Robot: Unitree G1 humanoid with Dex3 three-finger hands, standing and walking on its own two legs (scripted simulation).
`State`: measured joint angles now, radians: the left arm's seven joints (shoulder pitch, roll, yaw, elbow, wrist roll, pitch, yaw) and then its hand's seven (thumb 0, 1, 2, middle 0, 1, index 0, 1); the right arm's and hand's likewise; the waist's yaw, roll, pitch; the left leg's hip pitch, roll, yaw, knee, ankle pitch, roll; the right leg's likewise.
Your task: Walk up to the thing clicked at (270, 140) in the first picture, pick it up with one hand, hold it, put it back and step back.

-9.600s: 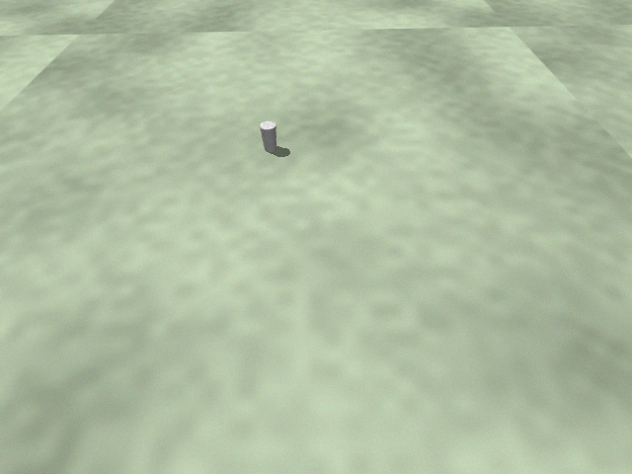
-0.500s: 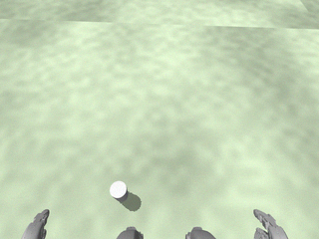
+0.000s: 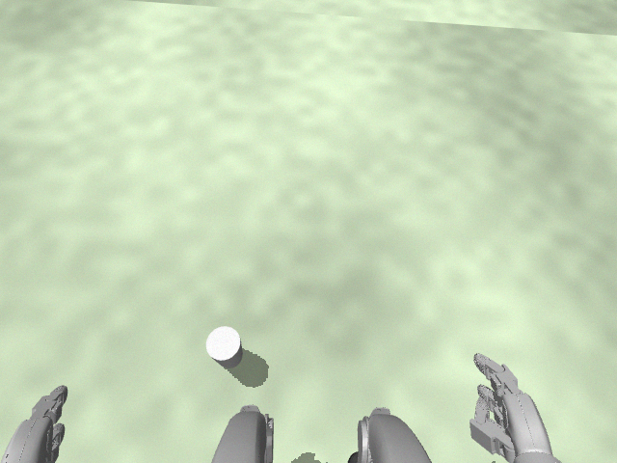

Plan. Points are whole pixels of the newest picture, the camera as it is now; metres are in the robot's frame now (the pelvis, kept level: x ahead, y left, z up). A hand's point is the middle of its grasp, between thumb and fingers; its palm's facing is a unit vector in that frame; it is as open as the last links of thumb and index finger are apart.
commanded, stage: go down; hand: left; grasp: from the side
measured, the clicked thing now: (227, 349) +0.40 +0.21 -0.59
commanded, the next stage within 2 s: approach in 1.94 s
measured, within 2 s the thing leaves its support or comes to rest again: neither
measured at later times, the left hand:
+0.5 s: hand (91, 380) +0.26 +0.35 -0.20, palm faces +0.19 -0.96 -0.21, open 17.2 cm
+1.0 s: hand (93, 360) +0.30 +0.38 -0.25, palm faces +0.17 -0.97 -0.15, open 17.3 cm
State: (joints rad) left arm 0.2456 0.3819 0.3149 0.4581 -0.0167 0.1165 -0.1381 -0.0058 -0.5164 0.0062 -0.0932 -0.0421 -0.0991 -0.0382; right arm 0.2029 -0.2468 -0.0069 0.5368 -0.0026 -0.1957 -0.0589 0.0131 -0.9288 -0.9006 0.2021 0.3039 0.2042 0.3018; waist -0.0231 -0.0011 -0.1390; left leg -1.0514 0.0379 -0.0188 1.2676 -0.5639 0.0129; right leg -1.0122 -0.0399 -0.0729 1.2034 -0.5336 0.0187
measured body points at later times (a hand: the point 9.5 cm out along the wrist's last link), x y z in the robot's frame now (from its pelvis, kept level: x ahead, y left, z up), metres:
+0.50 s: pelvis -0.05 -0.01 -0.15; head +0.13 +0.02 +0.26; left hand +0.24 +0.40 -0.19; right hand +0.11 -0.28 -0.25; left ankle +0.02 +0.11 -0.63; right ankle +0.02 -0.14 -0.63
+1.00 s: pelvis -0.07 -0.01 -0.23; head +0.14 +0.03 +0.17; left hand +0.28 +0.43 -0.24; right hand +0.08 -0.29 -0.34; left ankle +0.02 +0.11 -0.63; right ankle +0.02 -0.14 -0.63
